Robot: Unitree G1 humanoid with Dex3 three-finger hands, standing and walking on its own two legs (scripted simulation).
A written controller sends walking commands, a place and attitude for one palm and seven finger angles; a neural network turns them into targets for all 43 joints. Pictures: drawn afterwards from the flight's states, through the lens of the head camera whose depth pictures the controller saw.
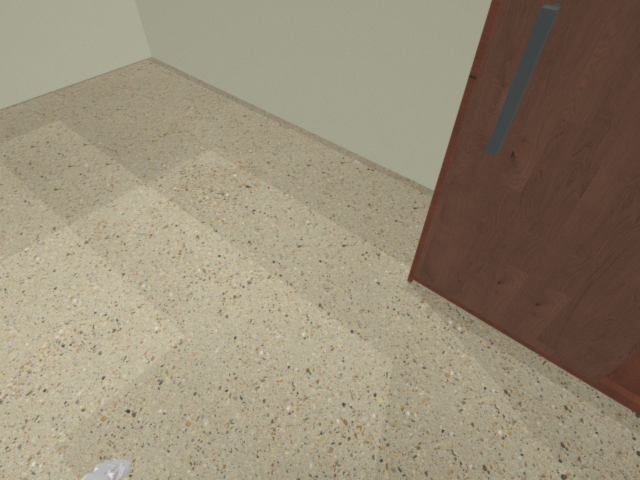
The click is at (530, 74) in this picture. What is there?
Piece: wardrobe's sliding door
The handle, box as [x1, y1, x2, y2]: [485, 3, 560, 156]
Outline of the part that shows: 555,3 552,6 546,4 541,8 485,152 495,156 500,149 560,7 560,4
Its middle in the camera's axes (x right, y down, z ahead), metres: +0.44 -0.34 +0.85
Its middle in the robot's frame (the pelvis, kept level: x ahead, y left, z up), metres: +0.89 -0.40 +0.09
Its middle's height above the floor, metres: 0.86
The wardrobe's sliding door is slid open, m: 0.00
